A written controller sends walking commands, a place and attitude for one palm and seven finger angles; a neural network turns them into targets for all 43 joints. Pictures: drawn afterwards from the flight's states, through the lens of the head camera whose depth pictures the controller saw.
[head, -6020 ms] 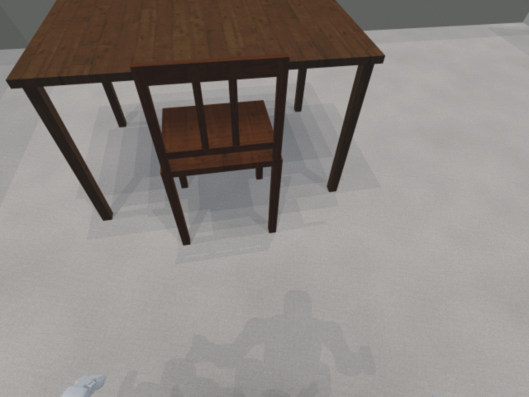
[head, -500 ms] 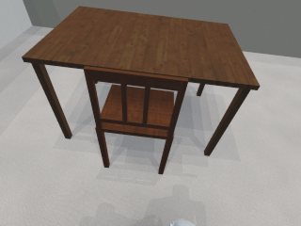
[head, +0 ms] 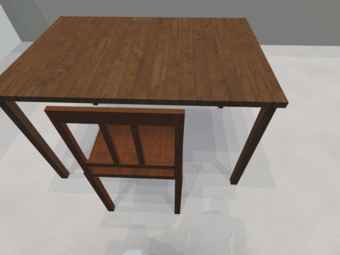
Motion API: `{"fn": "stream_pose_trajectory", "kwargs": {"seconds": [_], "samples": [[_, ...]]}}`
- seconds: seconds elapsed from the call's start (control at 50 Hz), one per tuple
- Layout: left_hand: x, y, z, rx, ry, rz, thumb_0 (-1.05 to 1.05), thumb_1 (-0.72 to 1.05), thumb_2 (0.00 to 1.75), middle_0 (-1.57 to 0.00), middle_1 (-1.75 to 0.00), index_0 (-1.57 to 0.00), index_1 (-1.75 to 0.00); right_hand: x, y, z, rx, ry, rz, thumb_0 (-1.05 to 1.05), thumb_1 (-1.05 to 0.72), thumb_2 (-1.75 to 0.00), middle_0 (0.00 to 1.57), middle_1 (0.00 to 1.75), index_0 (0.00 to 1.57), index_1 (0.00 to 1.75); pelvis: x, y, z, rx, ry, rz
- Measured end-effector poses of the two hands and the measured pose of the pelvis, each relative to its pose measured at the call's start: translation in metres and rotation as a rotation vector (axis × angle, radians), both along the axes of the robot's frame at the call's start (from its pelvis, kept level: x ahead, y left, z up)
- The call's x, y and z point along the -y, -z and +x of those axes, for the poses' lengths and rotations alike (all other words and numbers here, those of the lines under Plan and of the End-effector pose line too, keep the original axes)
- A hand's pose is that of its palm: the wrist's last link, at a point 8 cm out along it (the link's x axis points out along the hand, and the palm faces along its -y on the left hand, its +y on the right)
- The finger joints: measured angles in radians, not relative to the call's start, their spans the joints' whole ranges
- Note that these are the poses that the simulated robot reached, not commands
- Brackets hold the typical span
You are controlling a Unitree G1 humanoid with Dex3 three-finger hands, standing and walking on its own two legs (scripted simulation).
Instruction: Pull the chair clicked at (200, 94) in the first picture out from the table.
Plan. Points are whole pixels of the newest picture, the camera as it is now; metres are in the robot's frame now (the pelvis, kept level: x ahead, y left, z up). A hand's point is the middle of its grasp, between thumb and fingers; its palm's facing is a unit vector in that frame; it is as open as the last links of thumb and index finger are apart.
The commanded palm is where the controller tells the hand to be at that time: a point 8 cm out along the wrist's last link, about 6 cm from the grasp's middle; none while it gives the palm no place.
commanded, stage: come to a stop and stand still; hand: left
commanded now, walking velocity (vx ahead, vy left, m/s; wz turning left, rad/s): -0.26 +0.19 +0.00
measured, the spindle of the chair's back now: (110, 144) +0.49 +0.23 -0.11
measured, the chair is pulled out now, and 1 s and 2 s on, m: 0.00 0.00 0.00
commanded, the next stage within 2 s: look again from close up in 1.84 s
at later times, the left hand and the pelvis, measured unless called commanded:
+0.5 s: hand out of the picture +0.01 +0.20 -0.18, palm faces +0.02 -0.98 -0.22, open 7.3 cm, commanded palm none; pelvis +0.02 +0.02 +0.00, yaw -3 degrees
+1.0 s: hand out of the picture +0.04 +0.16 -0.17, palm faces +0.00 -0.99 -0.16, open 7.3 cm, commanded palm none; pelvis +0.04 +0.00 +0.01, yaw -2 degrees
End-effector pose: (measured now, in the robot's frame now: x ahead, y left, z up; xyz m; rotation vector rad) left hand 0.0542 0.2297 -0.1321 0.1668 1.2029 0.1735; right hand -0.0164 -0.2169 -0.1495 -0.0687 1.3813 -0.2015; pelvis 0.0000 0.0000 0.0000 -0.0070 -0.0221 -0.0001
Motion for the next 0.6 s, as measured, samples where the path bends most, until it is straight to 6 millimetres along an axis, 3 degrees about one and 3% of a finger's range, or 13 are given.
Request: {"fn": "stream_pose_trajectory", "kwargs": {"seconds": [0.04, 0.12, 0.24, 0.42, 0.6], "samples": [[0.002, 0.0, -0.004, -0.034, -0.004, -0.003, -0.01, 0.94, 0.9, -0.2, -0.3, -0.2, -0.3, 0.003, -0.003, 0.03, 0.052, -0.017, -0.012, 0.01, -0.91, -0.9, 0.19, 0.3, 0.2, 0.3, 0.0, -0.002, 0.008, -0.005, 0.006, -0.001], [0.005, 0.004, -0.014, -0.096, -0.024, -0.024, -0.01, 0.94, 0.9, -0.2, -0.3, -0.2, -0.3, 0.008, -0.006, 0.072, 0.1, -0.041, -0.038, 0.01, -0.94, -0.9, 0.19, 0.3, 0.2, 0.3, -0.005, -0.003, 0.021, -0.004, 0.023, -0.002], [-0.001, 0.02, -0.026, -0.166, -0.064, -0.063, 0.0, 0.92, 0.9, -0.2, -0.3, -0.2, -0.3, -0.009, -0.008, 0.108, 0.133, -0.071, -0.054, 0.01, -0.93, -0.9, 0.19, 0.3, 0.2, 0.3, -0.019, 0.004, 0.034, 0.007, 0.016, -0.01], [-0.017, 0.022, -0.036, -0.219, -0.041, -0.049, 0.0, 0.91, 0.9, -0.2, -0.3, -0.2, -0.3, -0.024, -0.012, 0.112, 0.138, -0.096, -0.052, 0.0, -0.93, -0.9, 0.2, 0.3, 0.2, 0.3, -0.026, 0.003, 0.024, 0.011, 0.046, 0.034], [-0.015, 0.005, -0.052, -0.223, -0.022, 0.008, 0.0, 0.91, 0.9, -0.2, -0.3, -0.2, -0.3, -0.006, -0.002, 0.088, 0.127, -0.049, -0.013, 0.0, -0.93, -0.9, 0.2, 0.3, 0.2, 0.3, -0.013, 0.0, 0.016, 0.019, 0.04, 0.026]]}}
